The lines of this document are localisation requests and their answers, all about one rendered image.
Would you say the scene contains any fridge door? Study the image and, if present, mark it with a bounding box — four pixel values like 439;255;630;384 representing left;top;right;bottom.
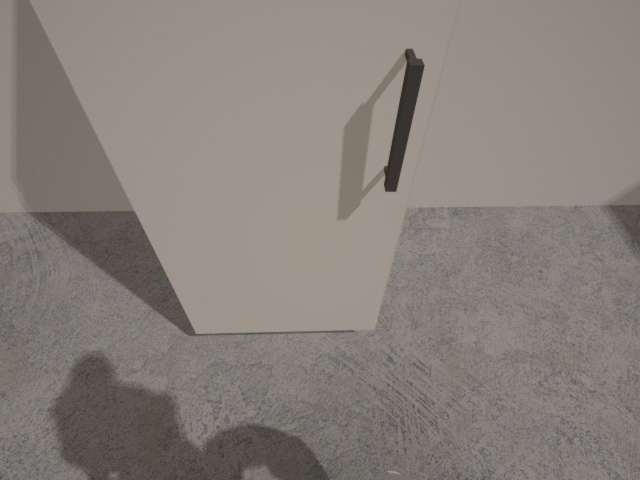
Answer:
30;0;459;334

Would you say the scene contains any robot right shin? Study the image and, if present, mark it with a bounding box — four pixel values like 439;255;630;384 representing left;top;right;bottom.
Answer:
380;471;401;479

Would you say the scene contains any handle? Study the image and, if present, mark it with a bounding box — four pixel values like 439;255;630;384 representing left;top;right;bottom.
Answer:
384;49;425;192

